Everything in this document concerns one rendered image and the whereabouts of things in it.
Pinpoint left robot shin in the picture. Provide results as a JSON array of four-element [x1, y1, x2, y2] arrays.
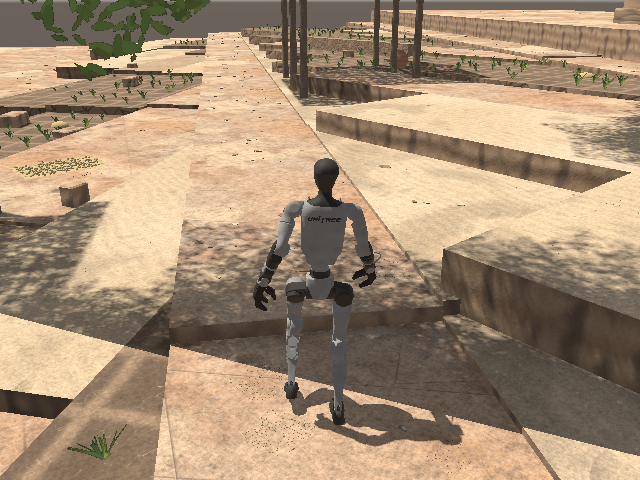
[[286, 317, 300, 386]]

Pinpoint left robot forearm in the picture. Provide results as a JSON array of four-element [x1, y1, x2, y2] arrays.
[[257, 240, 282, 287]]

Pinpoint left robot hand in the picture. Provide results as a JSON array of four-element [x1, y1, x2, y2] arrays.
[[253, 283, 276, 311]]

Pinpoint right robot hand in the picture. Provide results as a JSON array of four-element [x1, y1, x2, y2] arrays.
[[352, 268, 376, 288]]

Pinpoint robot right upper arm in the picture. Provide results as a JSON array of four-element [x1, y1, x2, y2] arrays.
[[345, 203, 371, 257]]

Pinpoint right robot forearm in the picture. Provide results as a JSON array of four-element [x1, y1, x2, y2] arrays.
[[360, 241, 376, 274]]

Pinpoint robot left upper arm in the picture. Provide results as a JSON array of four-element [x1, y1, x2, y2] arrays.
[[273, 200, 304, 257]]

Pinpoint left robot foot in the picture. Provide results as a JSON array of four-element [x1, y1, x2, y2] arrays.
[[284, 381, 299, 399]]

